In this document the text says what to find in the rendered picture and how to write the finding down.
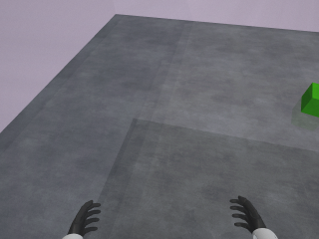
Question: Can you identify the carton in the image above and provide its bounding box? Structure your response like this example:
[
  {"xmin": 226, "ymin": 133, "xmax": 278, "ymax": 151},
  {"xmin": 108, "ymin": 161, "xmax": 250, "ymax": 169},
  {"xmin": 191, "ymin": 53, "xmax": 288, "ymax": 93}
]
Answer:
[{"xmin": 301, "ymin": 83, "xmax": 319, "ymax": 118}]

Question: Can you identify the robot left hand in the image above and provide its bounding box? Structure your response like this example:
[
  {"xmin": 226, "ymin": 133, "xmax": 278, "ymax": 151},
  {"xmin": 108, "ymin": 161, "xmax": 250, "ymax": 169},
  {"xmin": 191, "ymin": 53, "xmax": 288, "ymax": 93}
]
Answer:
[{"xmin": 67, "ymin": 200, "xmax": 101, "ymax": 237}]

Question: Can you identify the robot right hand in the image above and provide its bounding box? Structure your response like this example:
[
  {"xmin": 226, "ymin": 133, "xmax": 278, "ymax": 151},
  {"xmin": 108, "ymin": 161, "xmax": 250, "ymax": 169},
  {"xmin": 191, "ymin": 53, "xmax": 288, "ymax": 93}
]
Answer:
[{"xmin": 229, "ymin": 195, "xmax": 267, "ymax": 234}]

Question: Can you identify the right robot forearm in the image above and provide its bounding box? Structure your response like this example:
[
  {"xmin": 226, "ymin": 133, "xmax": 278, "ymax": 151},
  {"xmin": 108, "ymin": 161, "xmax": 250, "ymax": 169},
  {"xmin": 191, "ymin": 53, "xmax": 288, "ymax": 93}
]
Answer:
[{"xmin": 252, "ymin": 228, "xmax": 278, "ymax": 239}]

